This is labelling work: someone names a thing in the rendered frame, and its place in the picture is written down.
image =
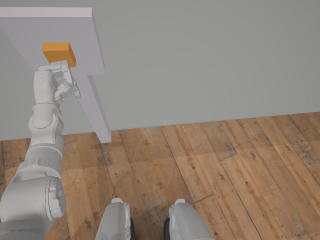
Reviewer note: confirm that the button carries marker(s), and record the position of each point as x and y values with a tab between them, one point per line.
59	51

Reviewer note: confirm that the robot thigh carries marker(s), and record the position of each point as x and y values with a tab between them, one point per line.
190	225
115	220

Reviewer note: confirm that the panel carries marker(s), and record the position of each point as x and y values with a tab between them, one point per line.
28	28

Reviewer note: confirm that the left robot thigh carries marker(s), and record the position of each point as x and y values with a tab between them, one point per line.
115	220

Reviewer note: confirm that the left robot hand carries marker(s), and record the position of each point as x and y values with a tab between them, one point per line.
47	89

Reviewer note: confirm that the left robot upper arm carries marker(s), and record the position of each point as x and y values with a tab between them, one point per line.
30	207

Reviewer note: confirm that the robot left forearm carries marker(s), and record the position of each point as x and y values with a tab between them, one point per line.
45	151

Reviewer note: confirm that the right robot thigh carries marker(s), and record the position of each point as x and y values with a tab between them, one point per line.
190	225

